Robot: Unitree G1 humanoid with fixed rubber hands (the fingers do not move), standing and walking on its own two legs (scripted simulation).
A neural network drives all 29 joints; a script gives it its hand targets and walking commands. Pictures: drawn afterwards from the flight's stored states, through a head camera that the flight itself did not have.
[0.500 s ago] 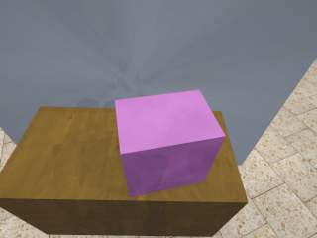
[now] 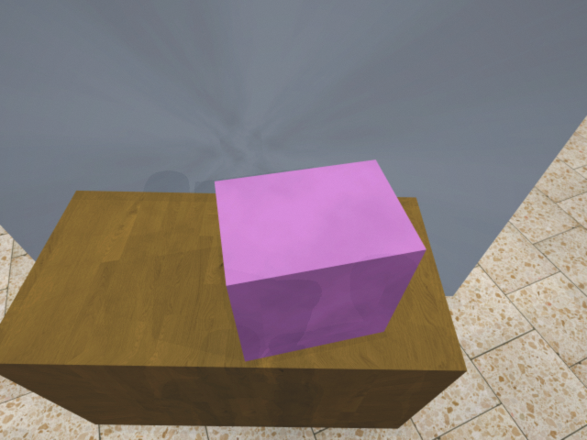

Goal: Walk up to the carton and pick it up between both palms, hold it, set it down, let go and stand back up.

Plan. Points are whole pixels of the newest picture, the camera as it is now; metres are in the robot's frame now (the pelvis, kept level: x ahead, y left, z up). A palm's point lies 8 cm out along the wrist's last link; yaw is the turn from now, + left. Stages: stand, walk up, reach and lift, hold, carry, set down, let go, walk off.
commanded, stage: stand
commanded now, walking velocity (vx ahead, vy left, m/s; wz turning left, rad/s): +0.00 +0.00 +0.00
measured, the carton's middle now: (308, 264) +0.43 -0.02 -0.08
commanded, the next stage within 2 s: none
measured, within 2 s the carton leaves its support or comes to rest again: neither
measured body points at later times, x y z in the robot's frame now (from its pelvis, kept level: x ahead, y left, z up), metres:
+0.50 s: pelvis +0.01 +0.00 +0.00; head +0.03 -0.01 +0.45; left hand -0.04 +0.20 -0.16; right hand -0.03 -0.20 -0.16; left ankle +0.01 +0.11 -0.74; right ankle -0.02 -0.12 -0.74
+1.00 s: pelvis +0.02 +0.00 +0.00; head +0.03 +0.00 +0.45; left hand -0.03 +0.19 -0.16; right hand -0.02 -0.20 -0.16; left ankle +0.01 +0.11 -0.74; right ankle -0.02 -0.12 -0.74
